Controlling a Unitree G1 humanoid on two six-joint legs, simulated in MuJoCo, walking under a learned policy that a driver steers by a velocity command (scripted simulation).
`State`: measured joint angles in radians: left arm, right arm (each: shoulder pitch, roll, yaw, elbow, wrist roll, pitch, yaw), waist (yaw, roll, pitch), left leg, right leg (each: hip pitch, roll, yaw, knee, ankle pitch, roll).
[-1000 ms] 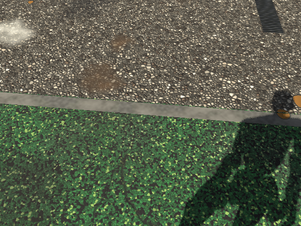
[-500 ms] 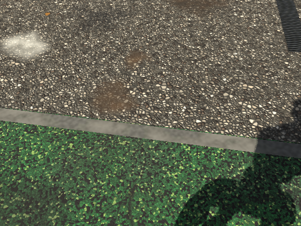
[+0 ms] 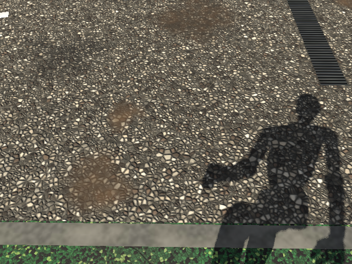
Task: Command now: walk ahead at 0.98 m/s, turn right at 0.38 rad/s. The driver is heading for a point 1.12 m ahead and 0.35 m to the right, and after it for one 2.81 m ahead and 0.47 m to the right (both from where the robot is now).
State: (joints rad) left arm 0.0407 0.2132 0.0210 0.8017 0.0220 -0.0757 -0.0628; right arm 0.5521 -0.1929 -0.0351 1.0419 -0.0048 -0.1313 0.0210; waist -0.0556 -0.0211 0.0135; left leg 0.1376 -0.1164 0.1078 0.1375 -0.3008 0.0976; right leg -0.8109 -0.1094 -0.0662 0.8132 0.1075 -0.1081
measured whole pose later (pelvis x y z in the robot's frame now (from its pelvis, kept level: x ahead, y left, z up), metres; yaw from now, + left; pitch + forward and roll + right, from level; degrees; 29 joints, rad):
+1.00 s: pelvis +0.89 -0.24 -0.02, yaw -44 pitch +3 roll +1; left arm -0.10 0.27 -0.02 0.61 0.05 -0.05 -0.08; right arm 0.58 -0.26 -0.02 0.97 -0.03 -0.10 0.00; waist -0.10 -0.01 0.02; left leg 0.26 0.04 0.24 0.18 -0.41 -0.05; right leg -0.65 0.04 -0.08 0.66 -0.10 -0.18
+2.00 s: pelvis +1.22 -0.61 +0.00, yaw +0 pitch +2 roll -1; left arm 0.12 0.29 0.08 0.70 0.02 -0.01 0.03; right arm 0.17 -0.36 -0.10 0.54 0.02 0.06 -0.01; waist -0.01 0.05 0.04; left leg -0.55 -0.15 -0.19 1.06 -0.43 -0.04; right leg -0.32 0.04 0.06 0.46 -0.16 0.00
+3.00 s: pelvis +1.22 -0.61 +0.01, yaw +3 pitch +3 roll +2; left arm 0.25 0.31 0.08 0.65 -0.02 0.02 0.02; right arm 0.08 -0.32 -0.10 0.67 -0.01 0.02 -0.04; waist 0.02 0.03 0.05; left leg -0.58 -0.03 -0.07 1.14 -0.41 -0.07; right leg -0.28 0.05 0.07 0.49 -0.26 -0.07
